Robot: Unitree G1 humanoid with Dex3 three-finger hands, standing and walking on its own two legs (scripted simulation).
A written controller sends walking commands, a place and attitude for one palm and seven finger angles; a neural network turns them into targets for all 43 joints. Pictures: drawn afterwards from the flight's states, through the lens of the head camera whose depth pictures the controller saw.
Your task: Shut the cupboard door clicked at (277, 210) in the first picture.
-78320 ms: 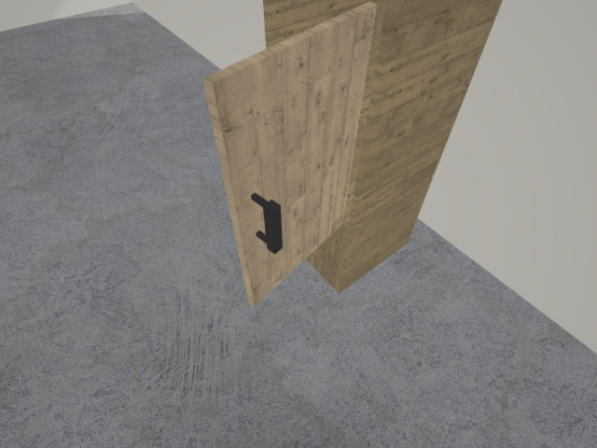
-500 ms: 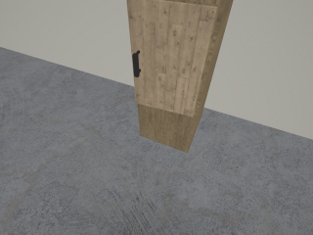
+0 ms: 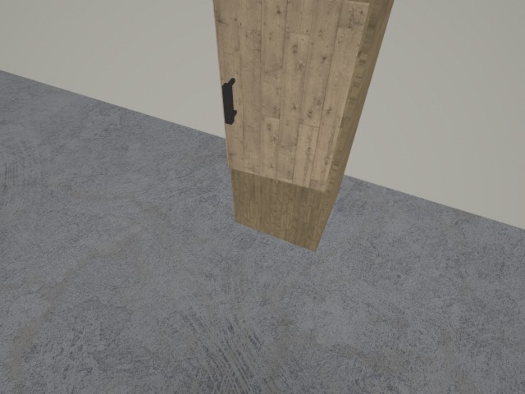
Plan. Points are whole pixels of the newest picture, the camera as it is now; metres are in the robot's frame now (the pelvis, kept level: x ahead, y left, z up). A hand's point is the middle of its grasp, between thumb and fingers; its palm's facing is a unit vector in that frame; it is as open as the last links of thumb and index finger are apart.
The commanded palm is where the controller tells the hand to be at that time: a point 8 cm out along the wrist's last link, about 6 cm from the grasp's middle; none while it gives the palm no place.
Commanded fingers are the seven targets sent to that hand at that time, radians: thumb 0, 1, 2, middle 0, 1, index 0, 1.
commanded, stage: walk to a spot facing it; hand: left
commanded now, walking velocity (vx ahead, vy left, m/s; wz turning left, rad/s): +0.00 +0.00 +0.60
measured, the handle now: (230, 101) +0.89 +0.14 -0.05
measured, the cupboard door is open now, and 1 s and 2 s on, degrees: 5 5 5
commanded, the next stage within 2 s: turn to face it in 1.68 s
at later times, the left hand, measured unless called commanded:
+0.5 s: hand out of the picture +0.04 +0.23 -0.16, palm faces +0.29 -0.92 -0.26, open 7.4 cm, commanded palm none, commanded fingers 0.00 0.90 0.90 -0.20 -0.30 -0.20 -0.30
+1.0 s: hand out of the picture -0.10 +0.15 -0.19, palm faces +0.62 -0.73 -0.27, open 7.4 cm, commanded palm none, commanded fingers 0.00 0.90 0.90 -0.20 -0.30 -0.20 -0.30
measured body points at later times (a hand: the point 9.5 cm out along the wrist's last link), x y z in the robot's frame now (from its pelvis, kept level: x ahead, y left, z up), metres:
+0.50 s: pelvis -0.01 +0.00 +0.00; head +0.04 +0.02 +0.44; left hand +0.02 +0.28 -0.14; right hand +0.09 -0.23 -0.15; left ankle +0.01 +0.10 -0.74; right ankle +0.00 -0.16 -0.68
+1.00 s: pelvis +0.00 -0.04 -0.02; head +0.04 +0.00 +0.42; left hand -0.13 +0.19 -0.17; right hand +0.25 -0.18 -0.16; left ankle -0.08 +0.07 -0.75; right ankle +0.04 -0.16 -0.74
